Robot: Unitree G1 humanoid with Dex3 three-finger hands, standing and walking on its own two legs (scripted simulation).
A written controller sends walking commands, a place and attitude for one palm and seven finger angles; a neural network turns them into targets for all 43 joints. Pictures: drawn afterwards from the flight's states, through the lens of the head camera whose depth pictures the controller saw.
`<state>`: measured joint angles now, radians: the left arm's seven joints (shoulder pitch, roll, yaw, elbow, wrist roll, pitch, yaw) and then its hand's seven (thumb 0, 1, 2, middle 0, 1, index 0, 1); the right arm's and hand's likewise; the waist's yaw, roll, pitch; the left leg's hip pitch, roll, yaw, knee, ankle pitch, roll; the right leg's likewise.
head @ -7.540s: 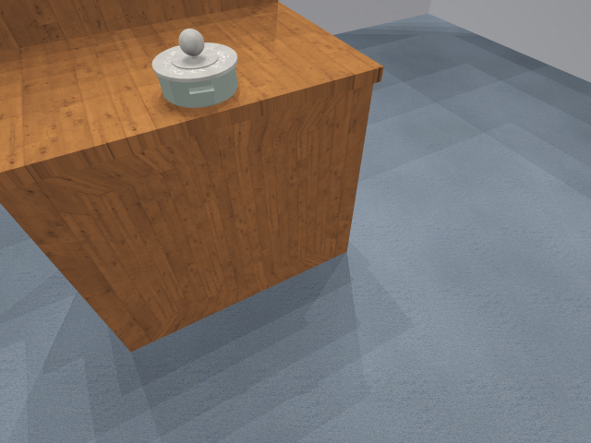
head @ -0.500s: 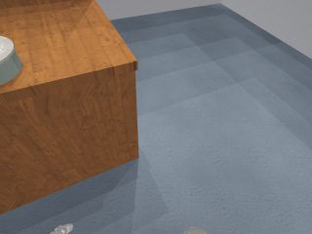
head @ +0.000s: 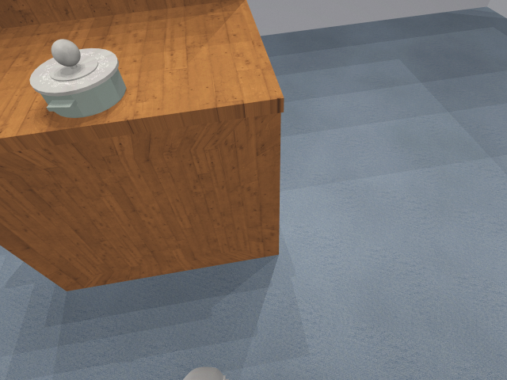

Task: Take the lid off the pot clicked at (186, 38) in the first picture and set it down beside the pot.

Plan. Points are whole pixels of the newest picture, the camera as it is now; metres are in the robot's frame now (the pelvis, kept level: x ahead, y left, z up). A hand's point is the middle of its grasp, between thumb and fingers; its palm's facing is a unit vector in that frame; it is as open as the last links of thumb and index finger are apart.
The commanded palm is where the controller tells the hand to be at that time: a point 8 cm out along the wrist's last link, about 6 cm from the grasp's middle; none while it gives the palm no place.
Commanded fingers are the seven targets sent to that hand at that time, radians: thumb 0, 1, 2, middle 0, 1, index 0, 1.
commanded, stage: turn to face it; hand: left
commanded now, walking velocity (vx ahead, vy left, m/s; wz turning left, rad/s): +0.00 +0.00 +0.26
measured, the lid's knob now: (66, 53) +0.71 +0.43 +0.17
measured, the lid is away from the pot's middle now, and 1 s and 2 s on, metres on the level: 0.00 0.00 0.00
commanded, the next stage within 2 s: take the last steps up to it in 0.06 s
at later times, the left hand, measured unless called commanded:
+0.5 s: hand out of the picture +0.06 +0.24 -0.16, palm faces +0.17 -0.95 -0.26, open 7.4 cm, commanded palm none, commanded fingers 0.00 0.90 0.90 -0.20 -0.30 -0.20 -0.30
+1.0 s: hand out of the picture +0.05 +0.22 -0.17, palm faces +0.36 -0.92 -0.19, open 7.4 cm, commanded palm none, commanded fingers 0.00 0.90 0.90 -0.20 -0.30 -0.20 -0.30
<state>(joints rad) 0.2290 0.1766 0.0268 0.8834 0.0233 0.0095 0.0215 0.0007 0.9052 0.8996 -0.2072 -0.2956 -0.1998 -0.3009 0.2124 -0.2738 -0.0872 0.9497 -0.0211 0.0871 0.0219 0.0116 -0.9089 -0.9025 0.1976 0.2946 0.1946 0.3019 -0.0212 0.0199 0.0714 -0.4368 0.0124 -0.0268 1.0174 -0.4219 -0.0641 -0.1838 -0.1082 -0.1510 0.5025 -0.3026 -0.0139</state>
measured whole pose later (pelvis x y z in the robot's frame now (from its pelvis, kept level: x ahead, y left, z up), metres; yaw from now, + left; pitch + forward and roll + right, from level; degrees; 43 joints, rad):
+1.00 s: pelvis +0.19 +0.10 -0.01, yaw +14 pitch +0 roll +1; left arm 0.49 0.11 0.03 1.13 0.03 -0.06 0.02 0.00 0.91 0.90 -0.21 -0.30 -0.20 -0.30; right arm 0.16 -0.19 -0.04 1.00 -0.02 0.00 0.05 0.01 -0.91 -0.90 0.20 0.29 0.19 0.30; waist 0.06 0.01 0.06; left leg -0.46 0.05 0.11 0.63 -0.16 0.01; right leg 0.04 -0.14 -0.20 0.41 -0.42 0.09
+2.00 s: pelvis +0.20 +0.13 -0.01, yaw +11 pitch +0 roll +1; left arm 0.27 0.19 0.05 1.03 0.02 0.02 0.02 0.00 0.91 0.90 -0.21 -0.30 -0.20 -0.30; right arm 0.20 -0.21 -0.05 1.01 -0.02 0.01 -0.01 0.01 -0.91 -0.90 0.20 0.29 0.20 0.30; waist 0.03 0.00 0.03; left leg -0.16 0.01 0.01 0.47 -0.33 -0.02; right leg -0.30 -0.06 -0.04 0.55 -0.25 0.02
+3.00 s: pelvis +0.24 +0.13 -0.01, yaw +12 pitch -1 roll -1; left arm 0.29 0.13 0.00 1.11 0.01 -0.02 0.05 0.00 0.91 0.90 -0.21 -0.30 -0.20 -0.30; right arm 0.24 -0.18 -0.03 1.06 -0.01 0.00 -0.03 0.01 -0.92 -0.90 0.20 0.29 0.20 0.30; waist -0.01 0.05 0.05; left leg -0.20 0.04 0.05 0.55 -0.32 0.00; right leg -0.23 0.01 -0.08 0.53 -0.28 -0.03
